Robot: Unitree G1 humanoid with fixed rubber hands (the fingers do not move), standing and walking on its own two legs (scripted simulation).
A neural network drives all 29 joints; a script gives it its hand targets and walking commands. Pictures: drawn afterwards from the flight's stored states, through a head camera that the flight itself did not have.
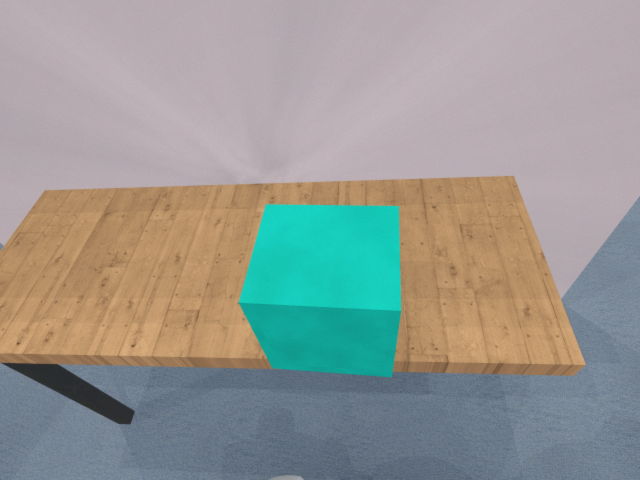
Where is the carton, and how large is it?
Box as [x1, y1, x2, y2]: [239, 204, 400, 376]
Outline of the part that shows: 266,204 239,303 271,366 274,368 391,376 400,315 398,206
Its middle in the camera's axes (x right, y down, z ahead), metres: +0.01 +0.07 +0.59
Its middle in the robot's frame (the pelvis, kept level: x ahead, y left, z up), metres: +0.39 +0.04 -0.04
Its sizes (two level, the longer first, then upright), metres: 0.195 0.168 0.215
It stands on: a table, 0.64 m high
